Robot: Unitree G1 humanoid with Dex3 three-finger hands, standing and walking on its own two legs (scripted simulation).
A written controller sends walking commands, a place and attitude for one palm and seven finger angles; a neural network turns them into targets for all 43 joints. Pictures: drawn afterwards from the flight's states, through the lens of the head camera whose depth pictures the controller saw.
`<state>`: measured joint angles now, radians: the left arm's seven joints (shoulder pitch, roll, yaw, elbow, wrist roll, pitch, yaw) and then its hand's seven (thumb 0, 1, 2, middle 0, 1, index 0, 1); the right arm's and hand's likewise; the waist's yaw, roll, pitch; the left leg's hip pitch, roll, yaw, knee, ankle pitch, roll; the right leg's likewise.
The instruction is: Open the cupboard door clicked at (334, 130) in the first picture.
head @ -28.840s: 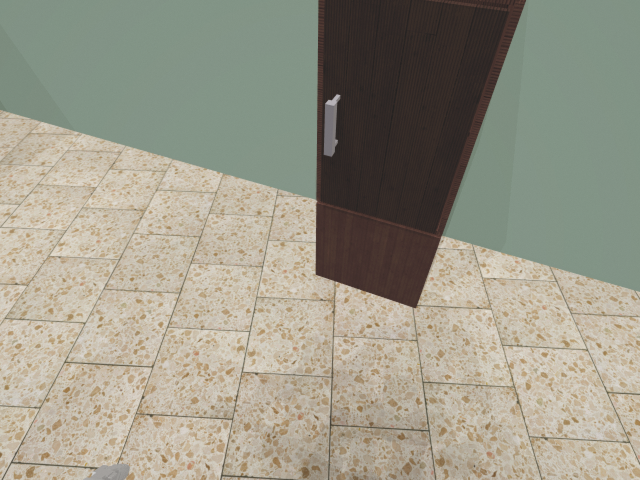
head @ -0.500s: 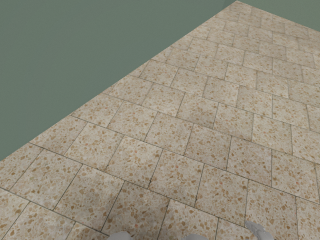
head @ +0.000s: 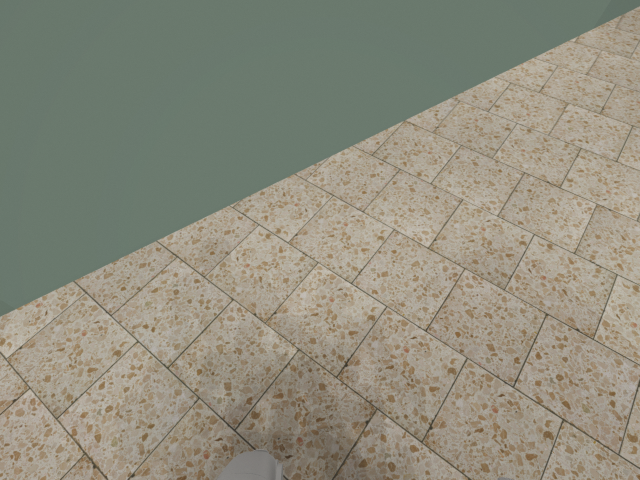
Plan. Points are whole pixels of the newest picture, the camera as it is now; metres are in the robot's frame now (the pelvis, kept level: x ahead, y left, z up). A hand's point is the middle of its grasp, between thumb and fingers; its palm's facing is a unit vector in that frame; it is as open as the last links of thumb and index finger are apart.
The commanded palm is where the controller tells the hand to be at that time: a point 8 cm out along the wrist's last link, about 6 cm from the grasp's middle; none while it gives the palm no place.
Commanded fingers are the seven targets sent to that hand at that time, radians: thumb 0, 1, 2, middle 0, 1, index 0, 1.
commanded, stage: turn to face it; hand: left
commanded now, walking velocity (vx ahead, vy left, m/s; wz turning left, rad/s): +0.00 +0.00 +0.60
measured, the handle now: out of the picture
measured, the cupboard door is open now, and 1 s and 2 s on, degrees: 50 50 50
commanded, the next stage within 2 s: none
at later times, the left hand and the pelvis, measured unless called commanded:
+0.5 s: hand out of the picture +0.08 +0.21 -0.16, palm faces +0.26 -0.91 -0.31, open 7.4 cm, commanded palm none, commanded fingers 0.00 0.90 0.90 -0.20 -0.30 -0.20 -0.30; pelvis +0.02 -0.04 -0.01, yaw +16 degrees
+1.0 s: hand out of the picture -0.04 +0.16 -0.19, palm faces +0.59 -0.76 -0.27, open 7.4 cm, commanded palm none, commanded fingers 0.00 0.90 0.90 -0.20 -0.30 -0.20 -0.30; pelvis +0.04 -0.05 -0.02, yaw +36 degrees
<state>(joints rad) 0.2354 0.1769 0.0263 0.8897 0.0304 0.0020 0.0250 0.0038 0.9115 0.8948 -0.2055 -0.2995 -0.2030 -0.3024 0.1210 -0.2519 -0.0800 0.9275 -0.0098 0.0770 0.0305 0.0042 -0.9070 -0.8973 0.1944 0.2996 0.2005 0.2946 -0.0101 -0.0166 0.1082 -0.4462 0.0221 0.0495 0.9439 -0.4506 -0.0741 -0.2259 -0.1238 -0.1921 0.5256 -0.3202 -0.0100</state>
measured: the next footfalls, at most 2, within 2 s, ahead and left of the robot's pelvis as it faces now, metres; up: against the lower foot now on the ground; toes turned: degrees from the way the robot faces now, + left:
left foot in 0.12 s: +0.03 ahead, +0.13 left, +0.00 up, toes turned +10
right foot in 0.50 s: +0.08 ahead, -0.15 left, +0.00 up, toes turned +14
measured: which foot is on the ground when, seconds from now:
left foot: up 0.00-0.10, down 0.12-0.50, up 0.52-0.86, down 0.88-1.00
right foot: down 0.00-0.12, up 0.14-0.48, down 0.50-0.88, up 0.90-1.00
